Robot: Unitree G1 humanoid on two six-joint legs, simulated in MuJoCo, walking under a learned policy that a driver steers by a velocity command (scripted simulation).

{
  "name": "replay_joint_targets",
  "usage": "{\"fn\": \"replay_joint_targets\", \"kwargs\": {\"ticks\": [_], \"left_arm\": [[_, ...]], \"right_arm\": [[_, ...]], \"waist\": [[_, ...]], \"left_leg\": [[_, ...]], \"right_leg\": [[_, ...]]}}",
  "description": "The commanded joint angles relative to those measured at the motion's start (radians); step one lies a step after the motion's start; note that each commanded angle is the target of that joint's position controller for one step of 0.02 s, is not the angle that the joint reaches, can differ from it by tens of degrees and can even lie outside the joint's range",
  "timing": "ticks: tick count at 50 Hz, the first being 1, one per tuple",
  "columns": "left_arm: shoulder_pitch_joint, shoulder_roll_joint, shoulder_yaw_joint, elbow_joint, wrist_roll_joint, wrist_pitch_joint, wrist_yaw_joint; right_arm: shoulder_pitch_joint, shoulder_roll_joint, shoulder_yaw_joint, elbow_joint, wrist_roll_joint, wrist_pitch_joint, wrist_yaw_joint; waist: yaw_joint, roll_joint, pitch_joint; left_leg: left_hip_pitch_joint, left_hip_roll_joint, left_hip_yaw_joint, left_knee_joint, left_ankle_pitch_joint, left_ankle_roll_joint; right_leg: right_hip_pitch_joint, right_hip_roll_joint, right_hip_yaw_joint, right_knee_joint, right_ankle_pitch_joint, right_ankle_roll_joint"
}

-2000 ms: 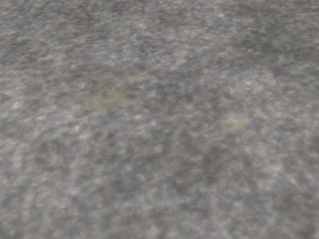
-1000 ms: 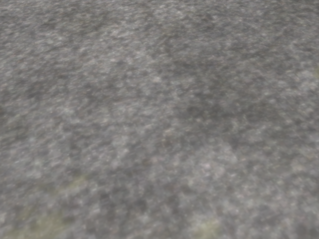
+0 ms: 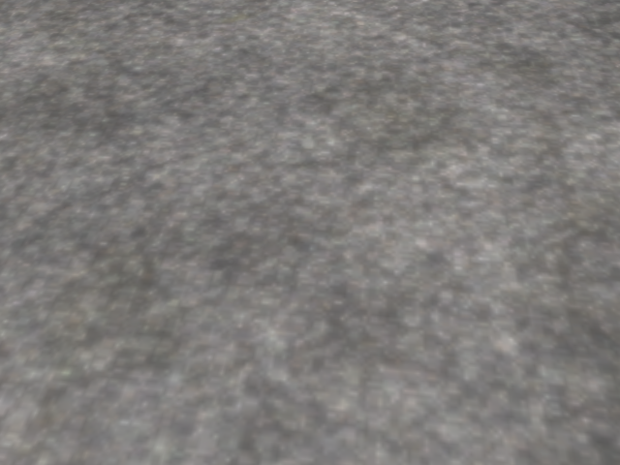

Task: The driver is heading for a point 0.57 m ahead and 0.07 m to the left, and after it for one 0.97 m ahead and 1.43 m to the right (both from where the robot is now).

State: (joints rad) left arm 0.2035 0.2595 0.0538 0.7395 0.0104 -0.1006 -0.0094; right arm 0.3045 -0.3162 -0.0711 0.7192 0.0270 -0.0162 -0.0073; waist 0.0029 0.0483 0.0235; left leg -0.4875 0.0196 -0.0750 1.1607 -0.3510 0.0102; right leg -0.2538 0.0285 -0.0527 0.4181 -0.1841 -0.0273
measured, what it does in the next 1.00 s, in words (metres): walks ahead: left foot, then right foot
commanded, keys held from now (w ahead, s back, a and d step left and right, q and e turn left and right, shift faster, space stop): w+q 0.52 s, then w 0.02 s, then w+e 0.46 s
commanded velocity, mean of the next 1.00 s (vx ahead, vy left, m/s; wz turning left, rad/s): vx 0.50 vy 0.00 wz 0.28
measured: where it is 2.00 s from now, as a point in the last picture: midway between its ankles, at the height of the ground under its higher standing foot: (273, 239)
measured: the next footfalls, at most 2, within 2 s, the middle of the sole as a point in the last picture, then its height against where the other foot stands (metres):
left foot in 0.34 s outside the picture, level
right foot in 0.88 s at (302, 372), level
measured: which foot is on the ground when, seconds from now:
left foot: up 0.00-0.32, down 0.34-0.90, up 0.92-1.00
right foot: down 0.00-0.34, up 0.36-0.86, down 0.88-1.00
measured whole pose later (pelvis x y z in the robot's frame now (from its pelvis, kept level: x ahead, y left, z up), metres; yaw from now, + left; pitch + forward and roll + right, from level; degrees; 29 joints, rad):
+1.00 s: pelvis +0.57 +0.12 -0.01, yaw +13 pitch +2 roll +0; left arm 0.19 0.30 0.05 0.72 -0.01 -0.07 -0.04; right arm 0.30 -0.30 -0.04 0.75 0.01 -0.08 0.00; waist 0.00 0.01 0.04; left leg -0.33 -0.03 -0.05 1.18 -0.40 0.01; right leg -0.39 0.09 0.00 0.52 -0.16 -0.09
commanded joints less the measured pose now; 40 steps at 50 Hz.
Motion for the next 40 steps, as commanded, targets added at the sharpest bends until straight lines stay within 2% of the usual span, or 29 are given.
{"fn": "replay_joint_targets", "kwargs": {"ticks": [1,4,8,12,13,15,16,17,18,19,20,21,22,23,24,27,29,32,34,36,40], "left_arm": [[0.015,0.12,0.033,-0.027,-0.006,-0.017,0.003],[0.024,0.154,0.046,-0.003,-0.005,-0.016,0.006],[0.036,0.181,0.05,0.02,-0.01,-0.003,0.011],[0.091,0.215,0.06,0.055,-0.028,0.017,0.014],[0.093,0.225,0.064,0.059,-0.033,0.024,0.014],[0.086,0.258,0.074,0.059,-0.043,0.036,0.021],[0.079,0.27,0.077,0.057,-0.047,0.044,0.025],[0.068,0.255,0.07,0.052,-0.048,0.048,0.029],[0.099,0.188,0.044,0.034,-0.011,0.042,0.03],[0.172,0.076,0.004,-0.027,0.011,0.014,0.014],[0.048,0.176,0.022,-0.034,-0.026,-0.017,0.0],[-0.023,0.199,0.027,-0.063,-0.053,-0.033,-0.006],[-0.028,0.184,0.023,-0.056,-0.038,-0.041,0.001],[-0.022,0.186,0.028,-0.047,-0.012,-0.04,0.007],[0.001,0.191,0.032,-0.042,-0.006,-0.03,0.006],[0.01,0.155,0.026,-0.036,0.006,0.0,0.007],[-0.035,0.123,0.013,-0.04,0.004,0.007,0.004],[-0.131,0.095,-0.003,-0.052,-0.008,0.002,-0.008],[-0.191,0.092,-0.008,-0.066,-0.021,-0.001,-0.018],[-0.229,0.106,-0.006,-0.082,-0.03,-0.003,-0.027],[-0.255,0.112,-0.006,-0.112,-0.031,-0.007,-0.055]], "right_arm": [[-0.03,-0.047,-0.018,-0.098,0.002,-0.002,0.006],[-0.084,-0.032,-0.012,-0.124,-0.004,-0.002,0.013],[-0.19,-0.013,-0.001,-0.149,-0.004,-0.016,0.037],[-0.29,-0.014,0.002,-0.195,-0.001,-0.016,0.059],[-0.295,-0.024,-0.002,-0.204,-0.002,-0.015,0.064],[-0.246,-0.06,-0.022,-0.206,-0.008,-0.008,0.065],[-0.152,-0.094,-0.041,-0.187,-0.009,-0.004,0.063],[0.017,-0.144,-0.072,-0.141,-0.006,0.002,0.051],[0.158,-0.226,-0.1,-0.109,0.001,0.013,0.029],[0.096,-0.306,-0.098,-0.134,0.002,-0.003,0.031],[0.119,-0.209,-0.073,-0.149,-0.001,-0.019,0.038],[0.084,-0.17,-0.058,-0.136,-0.009,-0.033,0.04],[0.026,-0.151,-0.05,-0.137,-0.007,-0.04,0.04],[-0.034,-0.128,-0.043,-0.146,-0.013,-0.041,0.037],[-0.068,-0.109,-0.034,-0.16,-0.025,-0.042,0.033],[-0.069,-0.111,-0.033,-0.144,-0.021,-0.049,0.018],[-0.046,-0.11,-0.029,-0.117,-0.024,-0.052,0.006],[-0.007,-0.112,-0.024,-0.081,-0.023,-0.054,0.001],[0.03,-0.126,-0.024,-0.053,-0.023,-0.06,0.003],[0.056,-0.132,-0.025,-0.025,-0.023,-0.062,0.006],[0.08,-0.142,-0.032,0.017,-0.022,-0.046,0.001]], "waist": [[0.016,-0.152,-0.005],[0.022,-0.121,0.004],[0.058,-0.104,0.027],[0.081,-0.102,0.059],[0.071,-0.107,0.058],[0.022,-0.142,0.006],[-0.038,-0.146,-0.05],[-0.13,-0.12,-0.136],[-0.167,0.031,-0.226],[-0.038,0.232,-0.337],[-0.127,0.095,-0.368],[-0.118,0.063,-0.218],[-0.071,-0.023,-0.141],[-0.031,-0.033,-0.096],[0.001,-0.012,-0.084],[0.022,-0.008,-0.065],[0.003,0.001,-0.042],[-0.049,0.019,-0.017],[-0.081,0.02,0.008],[-0.096,0.014,0.038],[-0.092,0.007,0.053]], "left_leg": [[-0.206,0.092,-0.032,-0.029,0.066,-0.014],[-0.249,0.102,-0.025,-0.15,0.172,-0.027],[-0.193,0.086,0.036,-0.373,0.36,-0.013],[-0.176,0.063,0.091,-0.498,0.335,0.023],[-0.158,0.049,0.107,-0.516,0.294,0.04],[-0.044,-0.015,0.162,-0.529,0.188,0.082],[0.083,-0.056,0.185,-0.547,0.162,0.11],[0.333,-0.09,0.179,-0.608,0.228,0.15],[0.641,0.061,-0.066,-0.618,0.241,0.213],[0.886,0.285,-0.658,-0.755,0.006,0.4],[0.884,0.3,-0.718,-0.855,-0.079,0.379],[0.769,0.273,-0.578,-0.873,-0.004,0.338],[0.622,0.228,-0.467,-0.874,0.109,0.307],[0.502,0.192,-0.385,-0.883,0.227,0.287],[0.425,0.167,-0.341,-0.903,0.304,0.282],[0.311,0.141,-0.253,-0.938,0.446,0.293],[0.293,0.119,-0.17,-0.955,0.492,0.271],[0.279,0.082,-0.078,-0.962,0.43,0.214],[0.3,0.108,-0.077,-0.983,0.348,0.206],[0.384,0.149,-0.082,-0.979,0.34,0.204],[0.576,0.218,-0.058,-0.906,0.508,0.181]], "right_leg": [[0.156,-0.281,0.235,-0.244,0.1,-0.151],[0.182,-0.291,0.141,-0.266,0.212,-0.166],[0.2,-0.263,-0.004,-0.268,0.28,-0.136],[0.291,-0.296,-0.066,-0.239,0.346,-0.113],[0.317,-0.304,-0.082,-0.21,0.428,-0.104],[0.353,-0.306,-0.12,-0.076,0.759,-0.084],[0.342,-0.296,-0.14,0.067,0.884,-0.071],[0.238,-0.263,-0.166,0.28,0.85,-0.04],[-0.035,-0.21,-0.166,0.602,0.392,0.003],[-0.428,0.0,-0.014,0.903,-0.426,0.048],[-0.527,-0.033,0.152,0.97,-0.395,0.033],[-0.581,-0.07,0.138,0.929,-0.292,0.015],[-0.532,-0.111,0.137,0.844,-0.209,0.012],[-0.467,-0.136,0.136,0.764,-0.162,0.023],[-0.405,-0.152,0.144,0.732,-0.129,0.031],[-0.36,-0.146,0.115,0.626,-0.069,0.078],[-0.375,-0.147,0.095,0.501,0.062,0.099],[-0.321,-0.128,0.074,0.29,0.293,0.088],[-0.306,-0.115,0.065,0.213,0.375,0.069],[-0.356,-0.111,0.074,0.168,0.358,0.043],[-0.445,-0.086,0.075,0.12,0.185,-0.02]]}}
